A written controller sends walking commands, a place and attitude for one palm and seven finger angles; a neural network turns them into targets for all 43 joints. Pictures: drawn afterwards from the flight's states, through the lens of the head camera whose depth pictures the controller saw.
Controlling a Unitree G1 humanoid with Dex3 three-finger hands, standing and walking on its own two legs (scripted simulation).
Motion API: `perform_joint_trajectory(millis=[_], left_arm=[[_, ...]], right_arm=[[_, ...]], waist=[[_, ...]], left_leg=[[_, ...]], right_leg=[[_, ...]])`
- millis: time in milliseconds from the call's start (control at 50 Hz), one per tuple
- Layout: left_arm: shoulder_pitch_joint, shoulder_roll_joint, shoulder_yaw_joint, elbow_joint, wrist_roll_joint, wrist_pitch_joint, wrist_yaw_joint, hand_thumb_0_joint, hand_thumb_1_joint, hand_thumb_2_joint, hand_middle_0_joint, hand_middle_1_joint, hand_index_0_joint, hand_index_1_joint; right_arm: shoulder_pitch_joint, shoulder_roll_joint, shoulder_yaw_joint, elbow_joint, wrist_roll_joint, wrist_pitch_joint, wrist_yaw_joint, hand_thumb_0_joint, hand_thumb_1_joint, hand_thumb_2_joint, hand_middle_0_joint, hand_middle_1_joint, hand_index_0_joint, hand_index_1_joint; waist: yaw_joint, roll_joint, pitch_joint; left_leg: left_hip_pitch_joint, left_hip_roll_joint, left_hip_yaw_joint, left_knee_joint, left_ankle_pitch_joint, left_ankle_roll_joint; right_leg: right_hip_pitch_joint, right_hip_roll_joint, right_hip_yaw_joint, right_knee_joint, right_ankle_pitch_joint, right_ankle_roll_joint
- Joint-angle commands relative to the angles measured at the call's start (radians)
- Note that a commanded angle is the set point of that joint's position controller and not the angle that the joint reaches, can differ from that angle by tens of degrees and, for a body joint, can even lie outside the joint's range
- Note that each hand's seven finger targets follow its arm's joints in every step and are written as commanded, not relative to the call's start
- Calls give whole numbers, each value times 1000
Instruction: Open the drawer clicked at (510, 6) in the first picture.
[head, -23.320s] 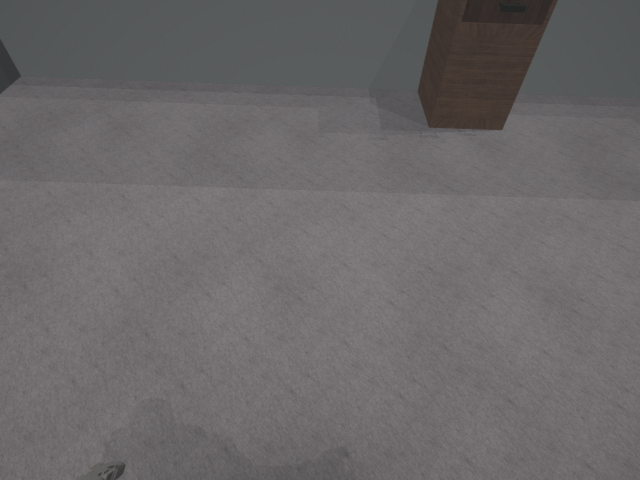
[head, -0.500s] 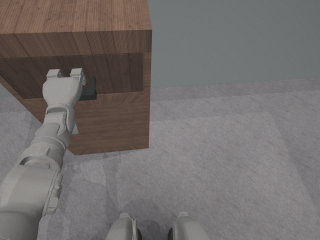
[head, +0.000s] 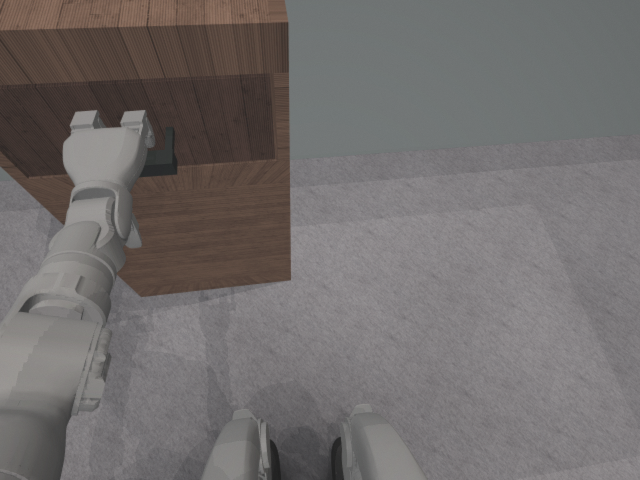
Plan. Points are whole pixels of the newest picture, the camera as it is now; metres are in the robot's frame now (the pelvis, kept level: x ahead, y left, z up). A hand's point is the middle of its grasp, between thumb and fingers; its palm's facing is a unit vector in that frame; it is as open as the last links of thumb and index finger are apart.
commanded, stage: lower the fingers behind the handle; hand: left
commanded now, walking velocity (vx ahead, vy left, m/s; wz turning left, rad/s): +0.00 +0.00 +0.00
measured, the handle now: (137, 150) +0.56 +0.22 +0.00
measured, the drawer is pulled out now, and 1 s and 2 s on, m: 0.00 0.00 0.00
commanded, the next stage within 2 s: lift the fingers back up to retry in 0.02 s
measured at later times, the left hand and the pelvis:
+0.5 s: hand (125, 173) +0.51 +0.22 +0.02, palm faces -0.06 -0.06 -1.00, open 13.8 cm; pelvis +0.02 +0.00 +0.03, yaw +0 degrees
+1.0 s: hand (113, 160) +0.50 +0.22 +0.05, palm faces -0.05 -0.06 -1.00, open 13.8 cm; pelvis +0.06 +0.01 +0.06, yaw +0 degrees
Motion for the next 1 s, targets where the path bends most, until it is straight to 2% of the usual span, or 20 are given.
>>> perform_joint_trajectory(millis=[0, 60, 80, 200, 260, 280, 360, 420, 480, 500, 600, 680, 720, 740, 760, 800, 820, 880, 920, 980], left_arm=[[-278, 128, 11, -85, -3, -24, -13, 0, -500, 300, -300, -1200, -300, -1200], [-288, 147, 30, -77, -2, -19, 0, 0, -500, 300, -300, -1200, -300, -1200], [-304, 127, 6, -75, 0, -17, 2, 0, -500, 300, -300, -1200, -300, -1200], [-368, 191, 53, -173, -14, -1, 11, 0, -500, 300, -300, -1200, -300, -1200], [-384, 174, 40, -202, -17, -3, 8, 0, -500, 300, -300, -1200, -300, -1200], [-372, 179, 47, -219, -17, -9, 9, 0, -500, 300, -300, -1200, -300, -1200], [-351, 215, 93, -270, -21, -40, 20, 0, -500, 300, -300, -1200, -300, -1200], [-337, 238, 108, -253, -7, -45, 47, 0, -500, 300, -300, -1200, -300, -1200], [-319, 221, 111, -290, -2, -43, 72, 0, -500, 300, -300, -1200, -300, -1200], [-307, 203, 101, -280, -6, -33, 76, 0, -500, 300, -300, -1200, -300, -1200], [-240, 136, 70, -305, -25, -3, 54, 0, -500, 300, -300, -1200, -300, -1200], [-213, 110, 47, -323, -37, -8, 16, 0, -500, 300, -300, -1200, -300, -1200], [-201, 147, 74, -318, -27, -20, 8, 0, -500, 300, -300, -1200, -300, -1200], [-166, 97, 44, -301, -31, -23, 5, 0, -500, 300, -300, -1200, -300, -1200], [-154, 108, 62, -308, -34, -36, 3, 0, -500, 300, -300, -1200, -300, -1200], [-142, 82, 42, -287, -26, -43, 8, 0, -500, 300, -300, -1200, -300, -1200], [-152, 115, 69, -310, -18, -53, 15, 0, -500, 300, -300, -1200, -300, -1200], [-145, 130, 93, -350, -6, -66, 37, 0, -500, 300, -300, -1200, -300, -1200], [-163, 83, 61, -359, 1, -62, 54, 0, -500, 300, -300, -1200, -300, -1200], [-196, 92, 76, -373, 2, -48, 77, 0, -500, 300, -300, -1200, -300, -1200]], right_arm=[[139, -170, -58, -44, -2, -25, -9, 0, -900, -900, 200, 300, 200, 300], [145, -172, -59, -39, -4, -25, -10, 0, -900, -900, 200, 300, 200, 300], [145, -172, -59, -40, -3, -27, -10, 0, -900, -900, 200, 300, 200, 300], [156, -175, -64, -39, -1, -22, -10, 0, -900, -900, 200, 300, 200, 300], [156, -168, -65, -36, 0, -16, -15, 0, -900, -900, 200, 300, 200, 300], [160, -169, -65, -38, 0, -16, -15, 0, -900, -900, 200, 300, 200, 300], [160, -167, -71, -32, -5, -10, -17, 0, -900, -900, 200, 300, 200, 300], [155, -168, -69, -24, -4, -1, -16, 0, -900, -900, 200, 300, 200, 300], [154, -166, -78, -28, -8, 6, -9, 0, -900, -900, 200, 300, 200, 300], [153, -164, -77, -25, -7, 10, -5, 0, -900, -900, 200, 300, 200, 300], [148, -162, -92, -25, -4, 31, 6, 0, -900, -900, 200, 300, 200, 300], [135, -161, -95, -33, 5, 47, 3, 0, -900, -900, 200, 300, 200, 300], [130, -164, -94, -30, 6, 53, -1, 0, -900, -900, 200, 300, 200, 300], [127, -159, -96, -34, 6, 54, 1, 0, -900, -900, 200, 300, 200, 300], [124, -160, -96, -38, 5, 55, 2, 0, -900, -900, 200, 300, 200, 300], [118, -158, -96, -40, 7, 59, 3, 0, -900, -900, 200, 300, 200, 300], [117, -159, -99, -41, 5, 59, 5, 0, -900, -900, 200, 300, 200, 300], [111, -154, -103, -52, -1, 62, 11, 0, -900, -900, 200, 300, 200, 300], [102, -150, -106, -53, -3, 63, 16, 0, -900, -900, 200, 300, 200, 300], [99, -150, -111, -49, -7, 62, 20, 0, -900, -900, 200, 300, 200, 300]], waist=[[-36, 9, -334], [-40, -18, -333], [-50, -9, -331], [-30, 58, -437], [-35, 57, -431], [-23, 78, -446], [-9, 48, -464], [-4, 50, -394], [14, 95, -446], [15, 103, -428], [25, 75, -441], [25, 33, -377], [33, 18, -352], [29, 4, -323], [40, 0, -324], [34, -10, -280], [44, 1, -316], [58, 39, -372], [44, 43, -362], [43, 52, -393]], left_leg=[[330, -22, -65, -144, 85, 8], [322, -21, -68, -144, 87, 8], [325, -22, -71, -143, 81, 8], [453, -20, -78, -176, 155, 2], [507, -18, -80, -202, 198, 1], [533, -19, -80, -211, 213, -1], [590, -17, -76, -237, 291, 0], [570, -22, -63, -263, 278, 1], [651, -24, -61, -283, 364, -7], [665, -23, -56, -291, 390, -9], [763, -17, -47, -328, 539, -17], [775, -18, -41, -371, 544, -12], [770, -18, -41, -384, 545, -11], [766, -20, -38, -389, 542, -9], [765, -20, -38, -390, 560, -10], [742, -22, -35, -392, 530, -10], [750, -22, -34, -388, 543, -10], [792, -19, -40, -371, 620, -17], [805, -16, -46, -363, 619, -22], [830, -15, -52, -353, 636, -22]], right_leg=[[127, 28, 39, -186, 66, -8], [133, 28, 37, -185, 68, -7], [119, 28, 37, -184, 63, -6], [177, 32, 35, -209, 111, -7], [205, 35, 32, -236, 139, -7], [218, 35, 31, -243, 146, -7], [291, 39, 36, -278, 209, -8], [315, 38, 40, -307, 209, -8], [352, 41, 36, -316, 268, -13], [360, 43, 33, -324, 288, -14], [452, 45, 30, -363, 413, -11], [505, 42, 36, -405, 438, -10], [517, 41, 38, -411, 442, -11], [515, 41, 35, -419, 439, -12], [525, 38, 38, -418, 452, -14], [502, 39, 37, -414, 432, -14], [512, 37, 42, -408, 446, -14], [508, 38, 41, -384, 477, -15], [471, 40, 35, -382, 450, -15], [464, 42, 35, -374, 451, -14]])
